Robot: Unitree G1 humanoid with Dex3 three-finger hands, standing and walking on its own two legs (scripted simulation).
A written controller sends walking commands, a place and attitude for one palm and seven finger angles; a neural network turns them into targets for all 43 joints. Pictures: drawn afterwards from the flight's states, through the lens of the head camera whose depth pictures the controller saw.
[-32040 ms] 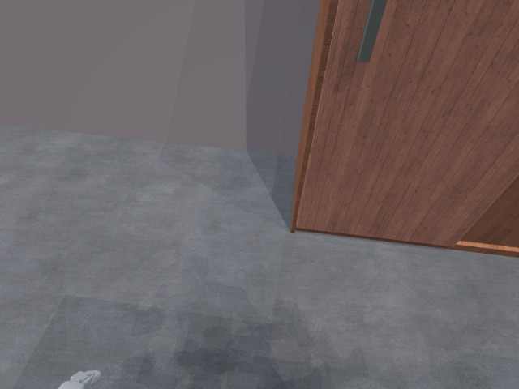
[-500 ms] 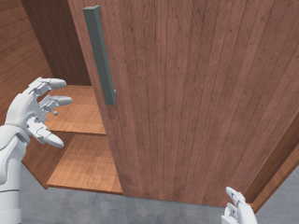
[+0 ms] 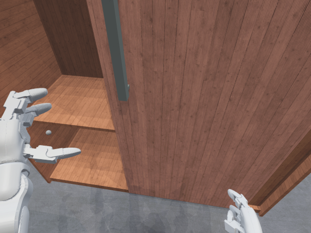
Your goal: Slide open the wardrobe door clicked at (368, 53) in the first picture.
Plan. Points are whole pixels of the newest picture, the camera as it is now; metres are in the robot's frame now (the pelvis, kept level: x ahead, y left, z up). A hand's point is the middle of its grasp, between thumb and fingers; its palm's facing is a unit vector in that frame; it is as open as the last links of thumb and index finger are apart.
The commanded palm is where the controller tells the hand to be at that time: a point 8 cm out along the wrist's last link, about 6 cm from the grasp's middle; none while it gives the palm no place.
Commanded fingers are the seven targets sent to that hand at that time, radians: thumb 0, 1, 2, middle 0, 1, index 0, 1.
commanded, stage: draw the hand back to the body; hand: left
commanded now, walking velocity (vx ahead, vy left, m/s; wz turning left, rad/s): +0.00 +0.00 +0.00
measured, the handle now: (120, 52) +0.49 +0.18 +0.25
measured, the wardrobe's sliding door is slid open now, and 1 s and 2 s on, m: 0.57 0.57 0.57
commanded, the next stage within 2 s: step back with the hand held close in 0.86 s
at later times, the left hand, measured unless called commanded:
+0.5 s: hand (45, 145) +0.22 +0.27 +0.16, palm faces +0.45 -0.82 -0.36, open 8.6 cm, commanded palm +0.17 +0.30 +0.18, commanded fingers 0.00 0.90 0.90 -0.20 -0.30 -0.20 -0.30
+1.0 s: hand (48, 146) +0.22 +0.27 +0.16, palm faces +0.46 -0.81 -0.35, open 7.4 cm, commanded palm +0.18 +0.30 +0.17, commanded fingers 0.00 0.90 0.90 -0.20 -0.30 -0.20 -0.30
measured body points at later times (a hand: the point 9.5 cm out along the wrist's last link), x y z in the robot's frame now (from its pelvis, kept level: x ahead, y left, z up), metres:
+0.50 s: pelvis +0.03 +0.01 +0.00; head +0.00 +0.00 +0.45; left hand +0.19 +0.31 +0.18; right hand +0.22 -0.21 -0.07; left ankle +0.04 +0.11 -0.74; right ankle +0.02 -0.12 -0.74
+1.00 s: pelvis +0.03 +0.00 +0.00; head +0.00 -0.01 +0.45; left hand +0.19 +0.31 +0.18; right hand +0.22 -0.21 -0.08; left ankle +0.04 +0.11 -0.74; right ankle +0.02 -0.12 -0.74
